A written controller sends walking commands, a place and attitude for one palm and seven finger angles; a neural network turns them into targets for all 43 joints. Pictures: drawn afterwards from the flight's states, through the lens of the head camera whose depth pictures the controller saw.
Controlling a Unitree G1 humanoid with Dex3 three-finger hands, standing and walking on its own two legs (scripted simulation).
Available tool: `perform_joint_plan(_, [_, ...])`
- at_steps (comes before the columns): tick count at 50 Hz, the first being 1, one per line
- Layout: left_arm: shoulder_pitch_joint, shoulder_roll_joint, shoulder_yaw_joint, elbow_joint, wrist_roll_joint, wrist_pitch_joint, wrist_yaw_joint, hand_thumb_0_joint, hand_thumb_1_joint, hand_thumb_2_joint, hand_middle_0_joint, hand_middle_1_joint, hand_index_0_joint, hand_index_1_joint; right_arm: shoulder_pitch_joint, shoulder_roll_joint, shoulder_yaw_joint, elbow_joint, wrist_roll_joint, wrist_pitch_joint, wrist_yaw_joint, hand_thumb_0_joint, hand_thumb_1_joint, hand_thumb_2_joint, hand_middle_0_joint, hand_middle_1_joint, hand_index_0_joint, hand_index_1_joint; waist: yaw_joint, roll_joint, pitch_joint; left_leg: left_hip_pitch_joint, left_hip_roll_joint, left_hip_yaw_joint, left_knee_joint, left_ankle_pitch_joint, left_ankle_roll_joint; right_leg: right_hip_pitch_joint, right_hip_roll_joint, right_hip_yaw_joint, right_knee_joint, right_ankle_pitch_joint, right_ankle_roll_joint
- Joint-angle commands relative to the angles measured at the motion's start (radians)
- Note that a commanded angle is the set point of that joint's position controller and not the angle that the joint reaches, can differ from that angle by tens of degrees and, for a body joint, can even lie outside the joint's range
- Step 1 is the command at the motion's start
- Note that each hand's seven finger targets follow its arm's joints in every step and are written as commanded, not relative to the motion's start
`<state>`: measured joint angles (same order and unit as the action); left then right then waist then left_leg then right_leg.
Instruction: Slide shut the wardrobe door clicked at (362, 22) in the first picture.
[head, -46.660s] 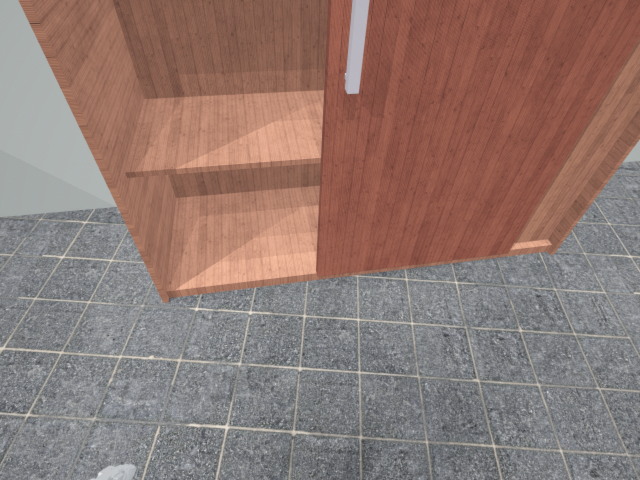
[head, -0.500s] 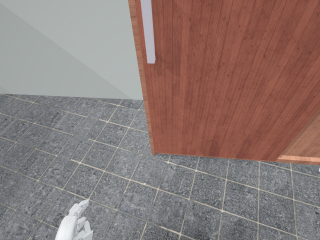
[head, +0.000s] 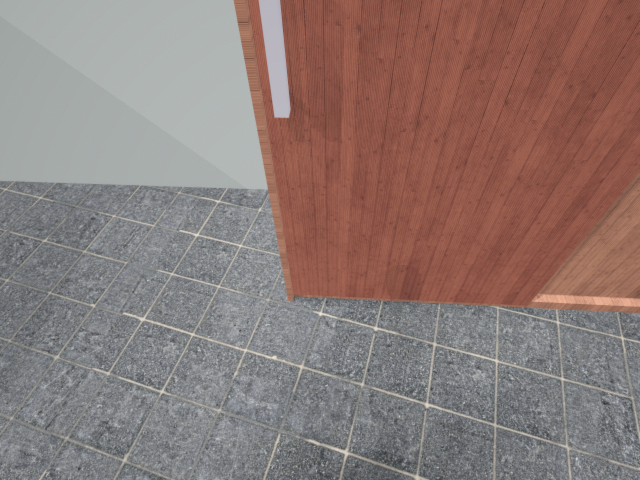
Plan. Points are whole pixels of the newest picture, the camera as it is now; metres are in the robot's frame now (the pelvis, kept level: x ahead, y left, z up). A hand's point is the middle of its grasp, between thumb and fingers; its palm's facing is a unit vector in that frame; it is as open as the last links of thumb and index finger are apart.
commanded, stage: let the arm hang, fingers relaxed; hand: right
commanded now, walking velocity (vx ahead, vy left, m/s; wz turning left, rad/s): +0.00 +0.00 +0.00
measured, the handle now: (276, 36) +0.73 +0.11 +0.18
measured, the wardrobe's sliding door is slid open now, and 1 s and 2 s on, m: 0.00 0.00 0.00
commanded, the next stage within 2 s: look to check the result in 0.60 s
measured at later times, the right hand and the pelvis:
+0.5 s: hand out of the picture +0.10 -0.22 -0.16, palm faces -0.04 +0.97 -0.25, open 7.4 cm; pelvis +0.02 -0.01 +0.01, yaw +1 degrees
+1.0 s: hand out of the picture +0.12 -0.23 -0.16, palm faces -0.03 +0.95 -0.30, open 7.4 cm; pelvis +0.06 +0.00 +0.01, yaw +1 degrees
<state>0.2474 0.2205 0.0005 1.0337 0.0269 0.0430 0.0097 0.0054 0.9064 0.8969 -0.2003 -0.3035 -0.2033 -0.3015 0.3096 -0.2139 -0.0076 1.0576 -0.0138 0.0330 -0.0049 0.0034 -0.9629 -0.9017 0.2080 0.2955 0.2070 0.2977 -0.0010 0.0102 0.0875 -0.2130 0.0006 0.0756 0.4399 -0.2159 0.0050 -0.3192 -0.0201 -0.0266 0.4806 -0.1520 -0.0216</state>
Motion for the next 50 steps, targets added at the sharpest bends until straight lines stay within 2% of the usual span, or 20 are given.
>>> perform_joint_plan(1, [-0.015,0.141,0.039,-0.04,-0.004,-0.035,0.012,0.0,0.9,0.9,-0.2,-0.3,-0.2,-0.3,-0.07,-0.143,-0.035,-0.029,0.0,-0.047,-0.01,0.0,-0.9,-0.9,0.2,0.3,0.2,0.3,0.021,-0.058,-0.073,-0.05,0.098,-0.129,-0.149,-0.171,0.042,0.074,-0.085,0.12,-0.142,-0.2,-0.018])
perform_joint_plan(3, [-0.005,0.141,0.041,-0.022,-0.006,-0.037,0.014,0.0,0.9,0.9,-0.2,-0.3,-0.2,-0.3,-0.061,-0.137,-0.033,-0.002,-0.001,-0.046,-0.011,0.0,-0.9,-0.9,0.2,0.3,0.2,0.3,0.018,-0.018,-0.066,-0.049,0.099,-0.123,-0.151,-0.159,0.039,0.086,-0.091,0.12,-0.152,-0.186,-0.021])
perform_joint_plan(6, [0.002,0.141,0.041,0.004,-0.006,-0.039,0.015,0.0,0.9,0.9,-0.2,-0.3,-0.2,-0.3,-0.065,-0.137,-0.031,0.027,0.0,-0.045,-0.014,0.0,-0.9,-0.9,0.2,0.3,0.2,0.3,0.016,-0.004,-0.044,-0.042,0.098,-0.118,-0.147,-0.143,0.034,0.084,-0.094,0.125,-0.173,-0.18,-0.023])
perform_joint_plan(9, [-0.002,0.144,0.042,0.022,-0.005,-0.043,0.014,0.0,0.9,0.9,-0.2,-0.3,-0.2,-0.3,-0.069,-0.142,-0.032,0.043,0.0,-0.046,-0.016,0.0,-0.9,-0.9,0.2,0.3,0.2,0.3,0.012,-0.008,-0.053,-0.025,0.1,-0.115,-0.142,-0.123,0.031,0.089,-0.097,0.125,-0.186,-0.172,-0.023])
perform_joint_plan(15, [-0.03,0.148,0.042,0.038,-0.002,-0.045,0.01,0.0,0.9,0.9,-0.2,-0.3,-0.2,-0.3,-0.099,-0.15,-0.031,0.049,-0.002,-0.045,-0.017,0.0,-0.9,-0.9,0.2,0.3,0.2,0.3,0.007,-0.009,-0.024,-0.013,0.099,-0.114,-0.135,-0.098,0.024,0.075,-0.1,0.135,-0.223,-0.184,-0.023])
perform_joint_plan(21, [-0.063,0.154,0.039,0.044,-0.003,-0.058,0.007,0.0,0.9,0.9,-0.2,-0.3,-0.2,-0.3,-0.133,-0.161,-0.034,0.043,-0.001,-0.054,-0.016,0.0,-0.9,-0.9,0.2,0.3,0.2,0.3,0.005,-0.016,-0.076,0.034,0.111,-0.113,-0.127,-0.003,0.018,0.124,-0.1,0.121,-0.21,-0.047,-0.02])
perform_joint_plan(24, [-0.084,0.161,0.037,0.047,-0.004,-0.062,0.007,0.0,0.9,0.9,-0.2,-0.3,-0.2,-0.3,-0.151,-0.169,-0.036,0.036,-0.002,-0.057,-0.016,0.0,-0.9,-0.9,0.2,0.3,0.2,0.3,0.005,-0.031,-0.081,0.041,0.117,-0.112,-0.131,0.028,0.014,0.146,-0.102,0.113,-0.201,0.018,-0.018])
perform_joint_plan(27, [-0.097,0.181,0.04,0.047,-0.006,-0.066,0.008,0.0,0.9,0.9,-0.2,-0.3,-0.2,-0.3,-0.163,-0.185,-0.039,0.031,-0.002,-0.062,-0.016,0.0,-0.9,-0.9,0.2,0.3,0.2,0.3,0.006,-0.011,-0.1,0.053,0.118,-0.118,-0.135,0.07,0.015,0.177,-0.103,0.11,-0.186,0.089,-0.018])
perform_joint_plan(28, [-0.106,0.182,0.039,0.05,-0.006,-0.067,0.008,0.0,0.9,0.9,-0.2,-0.3,-0.2,-0.3,-0.172,-0.186,-0.039,0.031,-0.001,-0.062,-0.016,0.0,-0.9,-0.9,0.2,0.3,0.2,0.3,0.008,-0.027,-0.101,0.057,0.124,-0.117,-0.138,0.081,0.014,0.182,-0.104,0.105,-0.184,0.107,-0.017])
perform_joint_plan(34, [-0.13,0.203,0.038,0.053,-0.006,-0.068,0.008,0.0,0.9,0.9,-0.2,-0.3,-0.2,-0.3,-0.191,-0.2,-0.042,0.028,0.0,-0.065,-0.014,0.0,-0.9,-0.9,0.2,0.3,0.2,0.3,0.01,-0.021,-0.091,0.067,0.126,-0.12,-0.158,0.082,0.014,0.195,-0.105,0.102,-0.19,0.111,-0.013])
perform_joint_plan(38, [-0.145,0.219,0.039,0.049,-0.007,-0.07,0.009,0.0,0.9,0.9,-0.2,-0.3,-0.2,-0.3,-0.192,-0.213,-0.043,0.03,0.001,-0.068,-0.013,0.0,-0.9,-0.9,0.2,0.3,0.2,0.3,0.01,-0.022,-0.136,0.094,0.133,-0.12,-0.157,0.139,0.016,0.233,-0.109,0.099,-0.175,0.176,-0.015])
perform_joint_plan(41, [-0.153,0.233,0.039,0.051,-0.008,-0.07,0.011,0.0,0.9,0.9,-0.2,-0.3,-0.2,-0.3,-0.199,-0.224,-0.042,0.031,0.002,-0.068,-0.014,0.0,-0.9,-0.9,0.2,0.3,0.2,0.3,0.012,-0.022,-0.145,0.105,0.135,-0.122,-0.161,0.169,0.018,0.249,-0.111,0.097,-0.174,0.204,-0.015])
perform_joint_plan(42, [-0.157,0.234,0.038,0.049,-0.011,-0.068,0.011,0.0,0.9,0.9,-0.2,-0.3,-0.2,-0.3,-0.196,-0.227,-0.042,0.029,0.001,-0.069,-0.014,0.0,-0.9,-0.9,0.2,0.3,0.2,0.3,0.012,-0.001,-0.135,0.1,0.133,-0.119,-0.165,0.175,0.018,0.248,-0.113,0.098,-0.17,0.209,-0.014])
perform_joint_plan(46, [-0.166,0.245,0.038,0.051,-0.009,-0.068,0.012,0.0,0.9,0.9,-0.2,-0.3,-0.2,-0.3,-0.203,-0.236,-0.041,0.034,0.003,-0.068,-0.013,0.0,-0.9,-0.9,0.2,0.3,0.2,0.3,0.013,-0.014,-0.136,0.11,0.138,-0.122,-0.169,0.199,0.019,0.259,-0.113,0.093,-0.173,0.221,-0.012])
perform_joint_plan(50, [-0.172,0.254,0.037,0.049,-0.01,-0.066,0.011,0.0,0.9,0.9,-0.2,-0.3,-0.2,-0.3,-0.207,-0.248,-0.04,0.033,0.004,-0.069,-0.014,0.0,-0.9,-0.9,0.2,0.3,0.2,0.3,0.013,-0.002,-0.131,0.119,0.139,-0.121,-0.174,0.217,0.019,0.262,-0.115,0.091,-0.175,0.225,-0.01])
